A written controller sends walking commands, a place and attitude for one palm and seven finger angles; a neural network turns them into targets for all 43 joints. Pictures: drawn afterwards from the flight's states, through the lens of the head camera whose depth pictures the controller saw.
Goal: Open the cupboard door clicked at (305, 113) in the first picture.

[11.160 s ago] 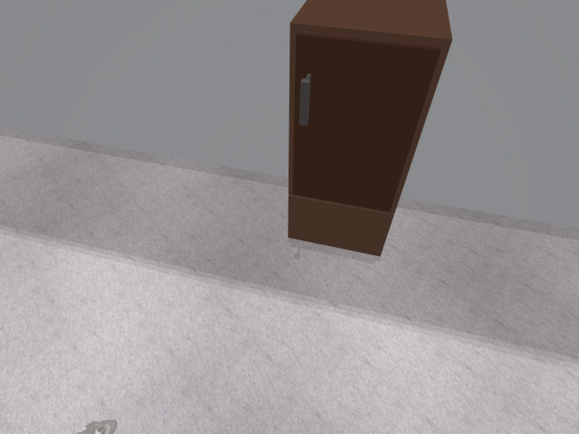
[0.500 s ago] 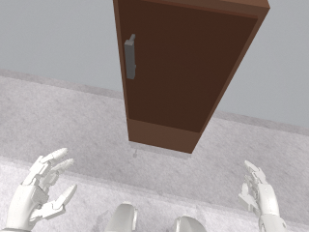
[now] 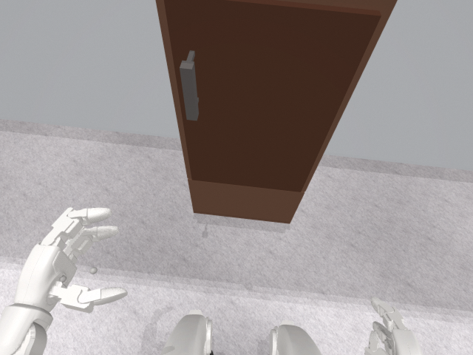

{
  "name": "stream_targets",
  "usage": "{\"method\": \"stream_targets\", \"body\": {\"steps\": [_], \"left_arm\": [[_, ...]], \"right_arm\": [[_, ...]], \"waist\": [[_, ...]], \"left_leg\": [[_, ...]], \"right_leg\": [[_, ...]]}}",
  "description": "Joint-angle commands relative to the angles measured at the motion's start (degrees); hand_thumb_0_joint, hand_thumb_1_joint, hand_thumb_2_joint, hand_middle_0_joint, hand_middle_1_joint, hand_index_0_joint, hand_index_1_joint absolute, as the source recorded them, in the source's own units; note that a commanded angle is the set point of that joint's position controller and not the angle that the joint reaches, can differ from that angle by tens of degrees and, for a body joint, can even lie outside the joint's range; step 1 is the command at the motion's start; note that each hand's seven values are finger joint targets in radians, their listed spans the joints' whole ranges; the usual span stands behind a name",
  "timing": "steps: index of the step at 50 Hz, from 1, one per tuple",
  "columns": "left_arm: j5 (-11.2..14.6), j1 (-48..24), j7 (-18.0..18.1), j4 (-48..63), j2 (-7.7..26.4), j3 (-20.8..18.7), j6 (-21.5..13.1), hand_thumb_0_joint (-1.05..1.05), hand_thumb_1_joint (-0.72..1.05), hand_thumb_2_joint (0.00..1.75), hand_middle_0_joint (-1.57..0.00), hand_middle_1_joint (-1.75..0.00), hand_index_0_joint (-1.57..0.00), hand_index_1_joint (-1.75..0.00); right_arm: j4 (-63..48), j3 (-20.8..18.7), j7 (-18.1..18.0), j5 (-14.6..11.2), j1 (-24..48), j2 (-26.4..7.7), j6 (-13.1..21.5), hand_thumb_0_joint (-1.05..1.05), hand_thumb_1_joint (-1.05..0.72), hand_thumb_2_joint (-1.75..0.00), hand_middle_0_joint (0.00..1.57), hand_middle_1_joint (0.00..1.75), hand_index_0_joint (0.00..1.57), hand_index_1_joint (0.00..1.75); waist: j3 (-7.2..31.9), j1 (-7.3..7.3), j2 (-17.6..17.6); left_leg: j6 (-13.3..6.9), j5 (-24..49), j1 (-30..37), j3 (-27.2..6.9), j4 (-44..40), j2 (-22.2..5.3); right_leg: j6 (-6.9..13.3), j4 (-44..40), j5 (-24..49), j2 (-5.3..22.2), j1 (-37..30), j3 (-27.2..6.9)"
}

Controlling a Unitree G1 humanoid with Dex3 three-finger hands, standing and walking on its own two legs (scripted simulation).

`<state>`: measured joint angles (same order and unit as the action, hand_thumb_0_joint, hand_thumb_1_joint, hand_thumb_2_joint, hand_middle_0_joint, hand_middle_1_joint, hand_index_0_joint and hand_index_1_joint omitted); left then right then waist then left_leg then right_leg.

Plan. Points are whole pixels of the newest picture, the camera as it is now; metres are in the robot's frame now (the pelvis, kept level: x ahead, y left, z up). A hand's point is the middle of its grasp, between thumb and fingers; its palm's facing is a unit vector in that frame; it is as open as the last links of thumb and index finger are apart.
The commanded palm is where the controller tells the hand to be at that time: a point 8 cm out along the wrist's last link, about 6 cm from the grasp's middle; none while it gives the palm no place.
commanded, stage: raise the hand with hooked fingers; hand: left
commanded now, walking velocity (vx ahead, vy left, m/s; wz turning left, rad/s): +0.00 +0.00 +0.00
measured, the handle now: (192, 86) +0.63 +0.13 +0.05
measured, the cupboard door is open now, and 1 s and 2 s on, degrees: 0 0 0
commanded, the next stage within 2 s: move the hooked fingers beside the handle in 1.08 s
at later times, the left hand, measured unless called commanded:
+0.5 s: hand (62, 229) +0.29 +0.28 +0.06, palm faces -0.05 -1.00 -0.07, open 13.9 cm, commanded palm +0.27 +0.33 +0.06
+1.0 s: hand (74, 224) +0.30 +0.26 +0.05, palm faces -0.06 -1.00 -0.06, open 13.9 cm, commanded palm +0.28 +0.31 +0.06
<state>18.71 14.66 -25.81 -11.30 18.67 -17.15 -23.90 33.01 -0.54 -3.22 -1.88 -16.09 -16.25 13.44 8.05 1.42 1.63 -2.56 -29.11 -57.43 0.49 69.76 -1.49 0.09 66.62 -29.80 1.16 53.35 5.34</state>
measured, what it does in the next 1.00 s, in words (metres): stands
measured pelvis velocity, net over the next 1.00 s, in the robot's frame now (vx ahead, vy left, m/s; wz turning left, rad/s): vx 0.02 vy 0.00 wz -0.01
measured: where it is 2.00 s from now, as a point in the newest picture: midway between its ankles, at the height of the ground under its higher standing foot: outside the picture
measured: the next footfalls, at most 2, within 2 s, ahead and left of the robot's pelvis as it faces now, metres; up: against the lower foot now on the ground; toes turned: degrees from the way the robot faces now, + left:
none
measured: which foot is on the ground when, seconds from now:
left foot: down 0.00-1.00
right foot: down 0.00-1.00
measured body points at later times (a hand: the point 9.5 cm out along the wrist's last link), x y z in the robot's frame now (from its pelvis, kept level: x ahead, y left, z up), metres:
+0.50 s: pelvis +0.02 +0.01 +0.01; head +0.10 +0.04 +0.46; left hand +0.28 +0.33 +0.06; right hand +0.19 -0.23 -0.06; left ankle +0.04 +0.09 -0.64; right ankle +0.03 -0.13 -0.64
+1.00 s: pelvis +0.02 +0.00 +0.01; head +0.10 +0.02 +0.46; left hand +0.30 +0.32 +0.06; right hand +0.17 -0.26 -0.06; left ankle +0.04 +0.09 -0.64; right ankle +0.03 -0.13 -0.64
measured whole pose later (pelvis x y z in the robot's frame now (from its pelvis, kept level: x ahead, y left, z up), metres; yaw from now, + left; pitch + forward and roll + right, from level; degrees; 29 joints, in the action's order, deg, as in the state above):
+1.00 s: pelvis +0.02 +0.00 +0.01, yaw +0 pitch +17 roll -4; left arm 21.1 2.1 -32.8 -23.2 24.9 -24.9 -20.6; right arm 30.0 1.4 -2.6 -1.9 -15.9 -16.3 10.4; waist 7.8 2.3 1.2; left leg -2.0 -28.8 -54.3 0.1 65.9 -2.1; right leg 0.4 61.9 -28.9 0.2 50.1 5.5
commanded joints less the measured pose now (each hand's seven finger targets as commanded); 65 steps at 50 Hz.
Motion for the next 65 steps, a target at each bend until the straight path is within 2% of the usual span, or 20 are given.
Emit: {"method": "stream_targets", "body": {"steps": [1, 2, 5, 10, 13, 18, 20, 23, 25, 29, 30, 35, 43, 49, 56, 59, 60, 61, 62, 65], "left_arm": [[2.13, -6.36, -0.58, 15.95, 13.98, -7.68, -3.66, 0.0, -0.31, 0.38, -0.29, -1.08, -0.29, -1.08], [2.41, -6.39, 0.1, 15.61, 15.35, -9.51, -3.36, 0.0, -0.34, 0.37, -0.29, -1.1, -0.29, -1.1], [2.67, -5.82, 1.94, 14.94, 13.09, -8.85, -2.78, 0.0, -0.41, 0.34, -0.29, -1.14, -0.29, -1.14], [1.06, -8.93, 0.39, 6.53, 11.4, -5.67, 0.81, 0.0, -0.5, 0.3, -0.3, -1.2, -0.3, -1.2], [0.98, -13.43, -2.39, 5.2, 13.36, -5.98, 2.16, 0.0, -0.5, 0.3, -0.3, -1.2, -0.3, -1.2], [2.57, -18.58, -4.46, 8.06, 18.48, -10.79, 0.26, 0.0, -0.5, 0.3, -0.3, -1.2, -0.3, -1.2], [3.23, -18.22, -4.62, 6.28, 18.58, -11.76, -0.7, 0.0, -0.5, 0.3, -0.3, -1.2, -0.3, -1.2], [3.42, -19.8, -5.15, 3.17, 19.55, -12.88, -0.51, 0.0, -0.5, 0.3, -0.3, -1.2, -0.3, -1.2], [3.49, -19.97, -6.08, 0.29, 19.54, -12.7, 0.59, 0.0, -0.5, 0.3, -0.3, -1.2, -0.3, -1.2], [3.78, -21.26, -8.11, -2.29, 21.07, -13.35, 2.68, 0.0, -0.5, 0.3, -0.3, -1.2, -0.3, -1.2], [3.94, -20.44, -8.54, -2.22, 20.02, -12.42, 2.86, 0.0, -0.5, 0.3, -0.3, -1.2, -0.3, -1.2], [4.92, -19.11, -8.26, -1.52, 20.13, -13.42, 1.66, 0.0, -0.5, 0.3, -0.3, -1.2, -0.3, -1.2], [4.21, -20.76, -6.65, -1.17, 21.26, -14.07, -0.53, 0.0, -0.5, 0.3, -0.3, -1.2, -0.3, -1.2], [4.15, -20.57, -6.93, 0.17, 21.61, -13.7, -0.58, 0.0, -0.5, 0.3, -0.3, -1.2, -0.3, -1.2], [4.49, -21.15, -7.16, -2.99, 20.39, -13.09, -0.07, 0.0, -0.5, 0.3, -0.3, -1.2, -0.3, -1.2], [4.42, -21.43, -8.0, -3.9, 19.78, -12.33, 0.29, 0.0, -0.5, 0.3, -0.3, -1.2, -0.3, -1.2], [4.26, -24.74, -8.12, -3.51, 18.68, -10.58, 0.3, 0.0, -0.5, 0.3, -0.3, -1.2, -0.3, -1.2], [4.11, -27.84, -7.9, -4.24, 19.29, -10.7, 0.39, 0.0, -0.5, 0.3, -0.3, -1.2, -0.3, -1.2], [3.8, -32.11, -7.79, -4.74, 19.77, -10.32, -0.07, 0.0, -0.5, 0.3, -0.3, -1.2, -0.3, -1.2], [3.16, -34.83, -7.57, -6.67, 20.73, -10.68, -0.82, 0.0, -0.5, 0.3, -0.3, -1.2, -0.3, -1.2]], "right_arm": [[-10.31, -2.98, -0.7, -0.7, 2.6, -8.07, 3.95, 0.0, -0.9, -0.9, 0.2, 0.3, 0.2, 0.3], [-10.13, -2.89, -0.68, -0.43, 2.57, -8.04, 3.72, 0.0, -0.9, -0.9, 0.2, 0.3, 0.2, 0.3], [-10.37, -2.55, -0.35, -0.27, 2.89, -7.62, 2.91, 0.0, -0.9, -0.9, 0.2, 0.3, 0.2, 0.3], [-10.9, -2.27, 0.0, -0.48, 1.93, -8.66, 1.24, 0.0, -0.9, -0.9, 0.2, 0.3, 0.2, 0.3], [-11.28, -2.16, -0.29, -0.65, 1.25, -9.29, 1.05, 0.0, -0.9, -0.9, 0.2, 0.3, 0.2, 0.3], [-10.86, -1.91, -0.46, -0.11, 0.85, -9.21, 1.56, 0.0, -0.9, -0.9, 0.2, 0.3, 0.2, 0.3], [-10.38, -1.97, -0.47, -0.13, 0.92, -8.97, 1.51, 0.0, -0.9, -0.9, 0.2, 0.3, 0.2, 0.3], [-9.88, -1.68, -0.41, -0.03, 0.86, -9.07, 1.22, 0.0, -0.9, -0.9, 0.2, 0.3, 0.2, 0.3], [-9.76, -1.82, -0.31, -0.19, 0.67, -9.37, 0.81, 0.0, -0.9, -0.9, 0.2, 0.3, 0.2, 0.3], [-9.91, -2.15, -0.23, -0.4, -0.38, -9.89, 0.34, 0.0, -0.9, -0.9, 0.2, 0.3, 0.2, 0.3], [-10.31, -2.22, -0.16, -0.55, -0.41, -9.83, 0.37, 0.0, -0.9, -0.9, 0.2, 0.3, 0.2, 0.3], [-10.67, -2.51, 0.36, -0.38, -0.61, -9.63, 0.38, 0.0, -0.9, -0.9, 0.2, 0.3, 0.2, 0.3], [-10.59, -2.27, 0.36, -0.34, -0.33, -9.3, -0.14, 0.0, -0.9, -0.9, 0.2, 0.3, 0.2, 0.3], [-10.62, -2.06, 0.05, -0.53, 0.18, -9.0, -0.22, 0.0, -0.9, -0.9, 0.2, 0.3, 0.2, 0.3], [-10.61, -1.85, -0.29, -0.68, 0.47, -9.12, -0.3, 0.0, -0.9, -0.9, 0.2, 0.3, 0.2, 0.3], [-10.52, -1.94, -0.45, -0.75, 0.0, -9.23, -0.35, 0.0, -0.9, -0.9, 0.2, 0.3, 0.2, 0.3], [-10.22, -1.73, -0.52, -0.77, 0.33, -9.18, -0.29, 0.0, -0.9, -0.9, 0.2, 0.3, 0.2, 0.3], [-9.77, -1.71, -0.73, -0.73, 0.1, -9.26, -0.31, 0.0, -0.9, -0.9, 0.2, 0.3, 0.2, 0.3], [-8.92, -1.56, -1.07, -0.57, 0.06, -9.39, -0.15, 0.0, -0.9, -0.9, 0.2, 0.3, 0.2, 0.3], [-8.49, -1.5, -1.42, -0.6, -0.18, -9.46, -0.13, 0.0, -0.9, -0.9, 0.2, 0.3, 0.2, 0.3]], "waist": [[15.86, -1.28, 4.61], [15.82, -1.89, 5.72], [13.77, -1.73, 7.83], [8.74, 0.47, 4.77], [10.61, 0.97, 4.48], [17.05, -0.42, 7.35], [16.21, -0.45, 5.82], [15.71, -0.75, 7.75], [15.16, -0.5, 6.72], [17.34, -0.41, 5.33], [17.42, -0.56, 5.5], [17.24, -0.43, 2.48], [16.47, -0.33, 6.06], [16.23, 0.01, 6.36], [13.77, 0.35, 4.17], [14.83, 0.75, 2.22], [14.28, 1.37, 3.71], [14.09, 1.91, 2.46], [13.06, 2.58, 3.5], [14.38, 2.31, 3.32]], "left_leg": [[1.13, 9.16, 17.95, -5.66, -15.78, 0.48], [1.5, 10.34, 18.42, -6.1, -16.14, 0.39], [2.36, 11.56, 20.42, -6.75, -17.43, 0.04], [2.36, 6.77, 17.2, -6.93, -18.07, 0.14], [2.14, 8.83, 18.49, -6.78, -17.48, 0.24], [2.86, 19.21, 24.18, -6.85, -15.8, 0.0], [2.92, 19.44, 24.0, -6.76, -15.64, -0.11], [3.12, 21.19, 23.2, -6.48, -15.35, -0.08], [2.91, 20.33, 22.5, -6.33, -15.54, -0.11], [2.31, 23.74, 22.66, -5.63, -14.91, -0.06], [2.26, 24.42, 23.03, -5.5, -14.98, -0.06], [1.63, 22.54, 20.9, -4.72, -14.4, 0.27], [1.29, 18.18, 18.77, -3.71, -14.37, 0.61], [0.99, 16.75, 18.75, -3.47, -14.42, 0.63], [0.98, 13.75, 16.9, -3.74, -14.62, 0.71], [0.66, 14.51, 16.56, -3.29, -13.8, 0.77], [0.63, 14.15, 16.37, -3.3, -13.44, 0.84], [0.59, 12.5, 15.61, -3.56, -13.12, 0.66], [0.58, 11.91, 14.94, -3.67, -12.29, 0.64], [0.62, 10.65, 15.26, -3.72, -12.37, 0.55]], "right_leg": [[1.77, -10.35, 5.03, -2.48, -6.16, -1.31], [2.06, -9.8, 5.68, -2.79, -6.22, -0.82], [1.94, -9.74, 6.69, -2.69, -5.13, 0.12], [1.57, -11.01, 5.28, -2.87, -3.56, 0.45], [1.76, -11.68, 6.4, -3.14, -4.17, 0.0], [2.33, -10.82, 10.35, -3.38, -5.58, -0.21], [2.2, -10.96, 10.43, -3.51, -5.42, -0.23], [2.32, -10.51, 11.01, -3.4, -5.35, -0.24], [2.14, -10.98, 11.04, -3.27, -5.62, -0.16], [1.84, -11.56, 13.77, -3.16, -7.21, -0.54], [1.83, -11.7, 14.07, -3.15, -7.4, -0.62], [1.74, -11.91, 14.63, -3.35, -8.48, -0.97], [1.87, -12.13, 12.26, -3.06, -9.03, -2.15], [1.71, -12.94, 11.77, -3.05, -9.64, -2.59], [1.6, -13.22, 9.6, -3.0, -8.69, -2.39], [1.41, -13.24, 10.99, -3.03, -9.42, -2.78], [1.39, -13.04, 10.87, -2.93, -8.47, -2.87], [1.25, -13.0, 9.25, -2.93, -7.6, -2.96], [1.54, -12.5, 8.57, -3.1, -6.13, -3.22], [1.54, -12.51, 7.09, -2.88, -5.94, -3.56]]}}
